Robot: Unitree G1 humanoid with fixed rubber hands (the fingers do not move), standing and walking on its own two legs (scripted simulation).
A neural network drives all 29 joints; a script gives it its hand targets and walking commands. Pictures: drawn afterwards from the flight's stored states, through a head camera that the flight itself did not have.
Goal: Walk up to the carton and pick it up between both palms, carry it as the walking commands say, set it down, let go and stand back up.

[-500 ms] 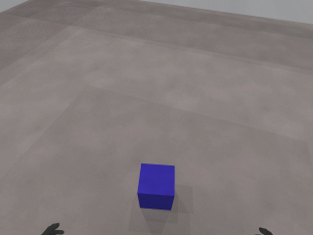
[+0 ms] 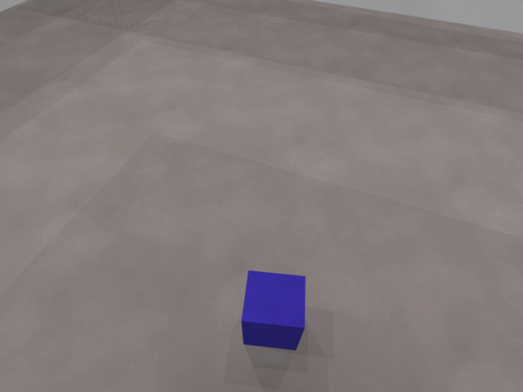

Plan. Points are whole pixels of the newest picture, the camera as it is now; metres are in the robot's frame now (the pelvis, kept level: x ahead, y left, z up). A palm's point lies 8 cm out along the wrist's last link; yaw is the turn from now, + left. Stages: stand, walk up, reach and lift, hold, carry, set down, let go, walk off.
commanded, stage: walk up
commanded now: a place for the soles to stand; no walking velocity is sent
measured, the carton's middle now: (273, 311) +0.46 -0.04 -0.64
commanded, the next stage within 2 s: none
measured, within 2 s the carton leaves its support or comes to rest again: neither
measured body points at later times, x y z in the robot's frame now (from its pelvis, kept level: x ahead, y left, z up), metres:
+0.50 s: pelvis +0.07 +0.01 +0.01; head +0.10 +0.01 +0.45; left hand +0.22 +0.31 -0.11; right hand +0.18 -0.30 -0.11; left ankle +0.04 +0.13 -0.74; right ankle +0.06 -0.11 -0.74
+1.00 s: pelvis +0.06 +0.00 +0.01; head +0.07 +0.00 +0.46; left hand +0.17 +0.30 -0.11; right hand +0.12 -0.31 -0.12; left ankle +0.04 +0.13 -0.74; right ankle +0.06 -0.11 -0.74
